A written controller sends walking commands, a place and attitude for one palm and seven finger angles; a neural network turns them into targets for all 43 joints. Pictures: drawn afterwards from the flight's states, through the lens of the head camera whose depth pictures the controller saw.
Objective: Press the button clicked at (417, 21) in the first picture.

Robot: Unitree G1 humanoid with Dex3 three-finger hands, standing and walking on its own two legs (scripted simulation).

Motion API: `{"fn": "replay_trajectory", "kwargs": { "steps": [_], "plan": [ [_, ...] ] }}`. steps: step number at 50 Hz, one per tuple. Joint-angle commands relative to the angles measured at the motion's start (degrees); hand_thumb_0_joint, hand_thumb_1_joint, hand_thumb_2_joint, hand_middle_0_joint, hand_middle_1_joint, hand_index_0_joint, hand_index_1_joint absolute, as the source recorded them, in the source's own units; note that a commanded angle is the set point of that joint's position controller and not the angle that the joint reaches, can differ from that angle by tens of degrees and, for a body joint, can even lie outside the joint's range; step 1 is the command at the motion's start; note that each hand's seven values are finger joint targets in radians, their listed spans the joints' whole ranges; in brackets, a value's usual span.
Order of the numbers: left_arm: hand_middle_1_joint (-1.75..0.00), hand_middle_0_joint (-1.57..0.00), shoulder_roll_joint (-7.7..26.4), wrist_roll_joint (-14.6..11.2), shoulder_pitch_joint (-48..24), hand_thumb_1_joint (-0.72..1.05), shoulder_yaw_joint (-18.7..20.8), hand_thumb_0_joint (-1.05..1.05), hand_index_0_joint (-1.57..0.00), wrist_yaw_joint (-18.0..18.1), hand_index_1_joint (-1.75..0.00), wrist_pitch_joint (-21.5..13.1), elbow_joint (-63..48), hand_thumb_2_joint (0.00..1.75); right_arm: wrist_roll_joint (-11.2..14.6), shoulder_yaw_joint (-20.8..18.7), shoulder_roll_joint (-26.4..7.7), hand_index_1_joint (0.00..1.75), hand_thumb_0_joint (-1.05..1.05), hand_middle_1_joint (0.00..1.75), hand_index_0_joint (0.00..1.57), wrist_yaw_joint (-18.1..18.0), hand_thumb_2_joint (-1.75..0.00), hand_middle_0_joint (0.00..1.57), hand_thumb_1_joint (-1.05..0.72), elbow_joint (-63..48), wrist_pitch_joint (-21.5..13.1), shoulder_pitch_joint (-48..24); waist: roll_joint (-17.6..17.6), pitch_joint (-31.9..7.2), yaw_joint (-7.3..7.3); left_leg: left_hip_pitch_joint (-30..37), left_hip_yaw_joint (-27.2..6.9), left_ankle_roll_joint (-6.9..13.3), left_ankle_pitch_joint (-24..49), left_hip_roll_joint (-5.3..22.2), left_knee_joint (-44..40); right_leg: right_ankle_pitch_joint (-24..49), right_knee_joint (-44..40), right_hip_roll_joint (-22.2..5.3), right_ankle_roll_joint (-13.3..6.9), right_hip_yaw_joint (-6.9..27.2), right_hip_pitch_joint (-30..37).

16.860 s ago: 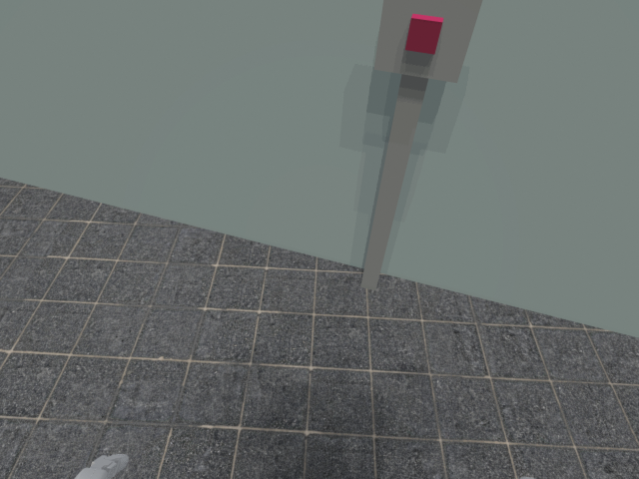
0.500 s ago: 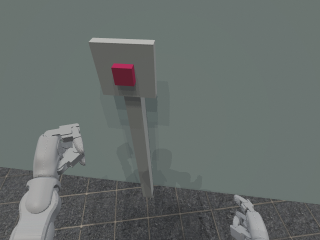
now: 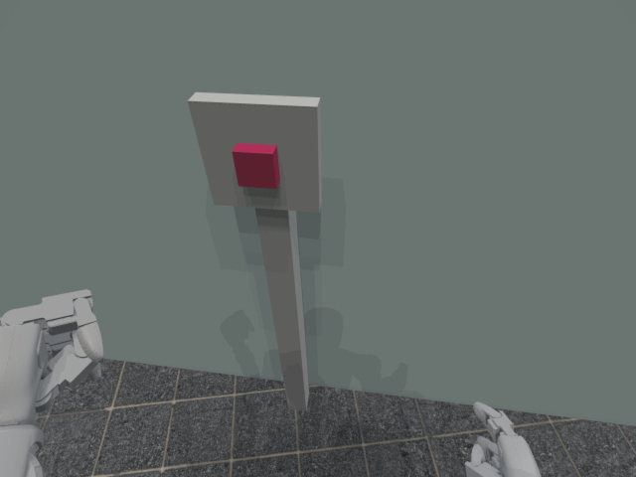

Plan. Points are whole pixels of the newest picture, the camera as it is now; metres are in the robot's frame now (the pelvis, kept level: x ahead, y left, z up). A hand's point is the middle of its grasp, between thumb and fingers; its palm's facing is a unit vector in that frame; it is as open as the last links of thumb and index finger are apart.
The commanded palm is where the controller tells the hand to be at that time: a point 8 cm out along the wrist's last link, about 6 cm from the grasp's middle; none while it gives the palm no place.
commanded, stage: draw the hand back to the body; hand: left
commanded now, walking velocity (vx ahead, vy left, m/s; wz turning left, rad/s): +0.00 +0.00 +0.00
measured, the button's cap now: (257, 164) +0.49 +0.16 +0.17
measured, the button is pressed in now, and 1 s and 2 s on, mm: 0 0 0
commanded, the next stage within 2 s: step back with the hand held close in 0.24 s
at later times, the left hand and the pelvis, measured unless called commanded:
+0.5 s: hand (96, 344) +0.18 +0.24 +0.16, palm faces +0.39 -0.81 -0.43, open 3.1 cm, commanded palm +0.12 +0.27 +0.17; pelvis -0.01 +0.00 +0.00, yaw +0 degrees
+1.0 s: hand (27, 434) +0.10 +0.26 +0.15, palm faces +0.37 -0.80 -0.47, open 3.1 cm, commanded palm +0.04 +0.30 +0.17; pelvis -0.09 +0.02 -0.02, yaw +0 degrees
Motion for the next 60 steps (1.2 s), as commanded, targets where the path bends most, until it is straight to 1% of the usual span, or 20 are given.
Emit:
{"fn": "replay_trajectory", "kwargs": {
  "steps": [1,10,13,17,18,19,20,21,27,33,38,42,47,50,54,56,57,58,59,60],
  "plan": [
    [-1.50,-1.30,7.14,-0.05,-6.62,0.90,4.21,0.00,-1.30,1.27,-1.50,-3.46,-12.18,0.90,-0.01,-1.95,-5.64,0.30,0.00,0.30,0.20,-0.65,-0.90,0.20,-0.90,-9.42,-3.14,-7.83,-0.85,-0.67,-0.71,0.60,-2.92,0.03,13.03,0.94,-3.83,8.34,-2.82,1.02,-2.06,0.09,-4.71],
    [-1.50,-1.30,8.32,-0.14,-5.87,0.90,5.43,0.00,-1.30,1.86,-1.50,-3.20,-12.66,0.90,-0.34,-1.76,-5.27,0.30,0.00,0.30,0.20,-1.10,-0.90,0.20,-0.90,-9.36,-3.37,-8.01,0.00,-3.89,0.16,1.64,-2.64,0.26,13.76,0.53,-3.27,10.01,-2.81,0.72,-2.15,0.77,-2.67],
    [-1.50,-1.30,7.74,-0.21,-5.91,0.90,4.97,0.00,-1.30,1.70,-1.50,-2.94,-12.08,0.90,-0.28,-1.56,-5.03,0.30,0.00,0.30,0.20,-1.09,-0.90,0.20,-0.90,-9.33,-3.34,-8.38,1.06,-1.28,-0.04,0.74,-2.53,0.08,12.15,0.58,-3.65,8.57,-3.55,0.77,-2.17,0.92,-3.77],
    [-1.50,-1.30,8.16,-0.43,-5.39,0.90,5.63,0.00,-1.30,1.50,-1.50,-2.77,-10.38,0.90,-0.31,-1.74,-5.16,0.30,0.00,0.30,0.20,-1.23,-0.90,0.20,-0.90,-9.37,-3.03,-8.43,-2.16,-0.52,0.13,0.48,-2.48,0.29,11.29,0.73,-3.79,7.71,-4.34,0.98,-2.09,0.91,-3.93],
    [-1.50,-1.30,9.62,-0.49,-9.37,0.90,7.10,0.00,-1.30,1.80,-1.50,-2.85,-10.41,0.90,-0.19,-1.73,-5.29,0.30,0.00,0.30,0.20,-1.38,-0.90,0.20,-0.90,-8.83,-2.74,-8.39,-1.26,-0.49,-0.35,0.52,-2.48,0.25,10.43,0.68,-3.97,6.79,-4.60,0.96,-2.13,1.25,-4.25],
    [-1.50,-1.30,16.15,-1.13,-12.51,0.90,13.81,0.00,-1.30,1.93,-1.50,-5.20,-13.16,0.90,0.68,-1.63,-6.33,0.30,0.00,0.30,0.20,-1.14,-0.90,0.20,-0.90,-11.52,-1.53,-7.17,-2.03,3.48,-2.81,-3.77,-3.08,1.46,6.47,1.29,-2.20,8.86,-7.56,-1.90,-1.76,6.87,-11.78],
    [-1.50,-1.30,11.76,-1.11,-5.38,0.90,10.91,0.00,-1.30,1.40,-1.50,-5.41,-8.41,0.90,0.26,-1.75,-5.23,0.30,0.00,0.30,0.20,-1.21,-0.90,0.20,-0.90,-10.44,-0.71,-7.16,-5.46,1.91,-2.84,-3.38,-3.60,1.62,7.22,1.09,-0.97,10.09,-7.31,-3.02,-1.75,6.35,-12.16],
    [-1.50,-1.30,10.10,-0.79,-3.30,0.90,8.81,0.00,-1.30,1.03,-1.50,-5.16,-8.03,0.90,0.24,-1.88,-5.29,0.30,0.00,0.30,0.20,-0.96,-0.90,0.20,-0.90,-10.74,-0.11,-7.77,-5.25,1.24,-2.91,-2.42,-2.95,1.64,8.41,1.09,-0.21,11.75,-7.37,-3.52,-1.67,6.77,-13.06],
    [-1.50,-1.30,10.61,-0.51,1.98,0.90,8.70,0.00,-1.30,1.24,-1.50,-6.33,-14.13,0.90,0.38,-3.14,-6.40,0.30,0.00,0.30,0.20,-1.08,-0.90,0.20,-0.90,-13.16,1.29,-7.21,-0.64,-10.17,-2.83,-1.67,-3.00,1.38,21.80,2.74,0.69,21.66,0.35,-3.33,-0.68,3.49,-8.08],
    [-1.50,-1.30,13.22,-1.00,6.73,0.90,12.66,0.00,-1.30,2.19,-1.50,-7.50,-16.39,0.90,1.18,-4.14,-5.85,0.30,0.00,0.30,0.20,-1.27,-0.90,0.20,-0.90,-15.00,2.47,-6.95,-2.43,-12.09,-2.78,-5.42,-3.92,1.34,23.06,3.81,0.96,21.80,4.16,-2.76,-0.27,3.61,-7.83],
    [-1.50,-1.30,12.54,-0.74,6.18,0.90,12.20,0.00,-1.30,2.62,-1.50,-8.65,-16.26,0.90,1.45,-4.45,-6.49,0.30,0.00,0.30,0.20,-1.41,-0.90,0.20,-0.90,-15.18,1.84,-6.28,-0.36,-8.78,-3.09,-11.67,-5.34,2.03,14.28,5.04,-1.38,14.02,6.00,-1.77,0.02,3.87,-8.98],
    [-1.50,-1.30,11.50,0.42,3.51,0.90,11.39,0.00,-1.30,3.06,-1.50,-9.90,-16.66,0.90,1.36,-4.65,-7.55,0.30,0.00,0.30,0.20,-1.53,-0.90,0.20,-0.90,-15.38,0.43,-5.93,1.68,-4.86,-3.58,-23.68,-7.80,3.94,-8.05,6.51,-5.91,4.56,8.94,-0.80,-0.07,4.73,-6.14],
    [-1.50,-1.30,11.90,1.99,-0.05,0.90,12.07,0.00,-1.30,3.81,-1.50,-11.63,-18.21,0.90,1.19,-4.79,-7.77,0.30,0.00,0.30,0.20,-1.72,-0.90,0.20,-0.90,-15.22,-1.39,-4.62,-0.12,-2.60,-4.08,-30.97,-9.67,4.91,-22.45,6.73,-5.29,-6.03,8.94,-1.12,-0.48,6.86,-7.27],
    [-1.50,-1.30,11.87,2.21,-0.18,0.90,12.20,0.00,-1.30,4.34,-1.50,-12.61,-18.18,0.90,0.96,-4.78,-7.32,0.30,0.00,0.30,0.20,-1.77,-0.90,0.20,-0.90,-14.59,-2.40,-3.26,-2.67,-2.67,-4.33,-26.78,-8.88,3.90,-22.13,4.70,0.45,-13.10,4.69,-2.84,-1.89,9.79,-14.48],
    [-1.50,-1.30,12.67,1.12,-0.09,0.90,11.86,0.00,-1.30,5.29,-1.50,-13.18,-18.18,0.90,0.64,-4.23,-5.82,0.30,0.00,0.30,0.20,-1.55,-0.90,0.20,-0.90,-12.16,-2.60,-2.32,-9.86,-5.13,-5.27,-8.56,-5.83,0.79,-9.72,0.25,15.54,-13.55,-1.88,-9.57,-5.31,13.94,-32.43],
    [-1.50,-1.30,12.41,1.11,-1.02,0.90,11.69,0.00,-1.30,5.65,-1.50,-13.36,-18.09,0.90,0.53,-4.06,-6.07,0.30,0.00,0.30,0.20,-1.80,-0.90,0.20,-0.90,-11.99,-2.72,-2.54,-7.41,-4.35,-5.25,-9.29,-7.72,1.44,-12.67,1.88,11.98,-15.77,0.60,-8.25,-4.23,12.18,-33.49],
    [-1.50,-1.30,11.92,1.09,-1.73,0.90,11.09,0.00,-1.30,5.69,-1.50,-13.66,-18.81,0.90,0.53,-4.18,-6.59,0.30,0.00,0.30,0.20,-2.15,-0.90,0.20,-0.90,-12.19,-2.91,-2.99,-3.04,-3.38,-5.41,-11.81,-10.77,2.20,-15.84,3.83,6.95,-16.84,3.69,-5.74,-3.24,10.33,-32.32],
    [-1.50,-1.30,12.29,1.17,-1.11,0.90,12.25,0.00,-1.30,5.85,-1.50,-13.87,-18.67,0.90,0.55,-4.05,-7.36,0.30,0.00,0.30,0.20,-2.47,-0.90,0.20,-0.90,-12.44,-3.27,-3.35,2.52,-2.17,-5.38,-19.16,-16.88,3.91,-22.97,8.14,-1.63,-16.18,11.14,-1.80,-1.56,7.77,-27.75],
    [-1.50,-1.30,11.19,1.82,-1.38,0.90,12.78,0.00,-1.30,5.91,-1.50,-13.99,-18.41,0.90,0.32,-3.93,-7.74,0.30,0.00,0.30,0.20,-2.63,-0.90,0.20,-0.90,-12.85,-3.88,-4.62,12.41,-2.37,-5.22,-33.56,-24.86,7.28,-33.50,15.38,-14.71,-11.22,27.33,3.77,0.59,3.36,-14.94],
    [-1.50,-1.30,12.30,2.59,-2.96,0.90,14.00,0.00,-1.30,5.93,-1.50,-14.15,-19.03,0.90,0.04,-4.27,-6.98,0.30,0.00,0.30,0.20,-2.55,-0.90,0.20,-0.90,-12.30,-4.38,-4.31,13.75,-4.41,-5.00,-39.20,-29.23,9.70,-33.62,19.84,-19.86,-10.75,42.03,5.58,1.10,3.16,-8.91]
  ]
}}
